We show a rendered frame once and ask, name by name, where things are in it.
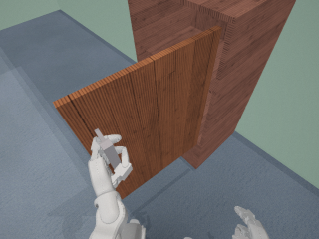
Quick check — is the left robot thigh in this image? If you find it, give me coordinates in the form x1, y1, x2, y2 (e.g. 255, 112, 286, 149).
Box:
121, 223, 146, 239

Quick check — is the handle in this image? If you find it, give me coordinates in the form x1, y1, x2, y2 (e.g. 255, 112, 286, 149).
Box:
94, 128, 121, 170

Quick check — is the right robot hand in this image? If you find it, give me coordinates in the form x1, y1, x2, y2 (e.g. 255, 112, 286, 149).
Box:
232, 206, 270, 239

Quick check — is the cupboard door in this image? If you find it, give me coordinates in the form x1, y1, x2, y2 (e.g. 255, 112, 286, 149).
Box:
53, 25, 222, 200

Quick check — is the left robot hand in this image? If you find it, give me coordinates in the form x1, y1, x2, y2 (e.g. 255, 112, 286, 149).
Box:
88, 134, 133, 197

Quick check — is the left robot forearm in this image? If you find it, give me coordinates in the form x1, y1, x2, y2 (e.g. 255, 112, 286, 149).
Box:
89, 190, 129, 239

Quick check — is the robot left shin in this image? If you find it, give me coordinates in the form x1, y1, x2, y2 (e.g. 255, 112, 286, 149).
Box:
130, 219, 140, 224

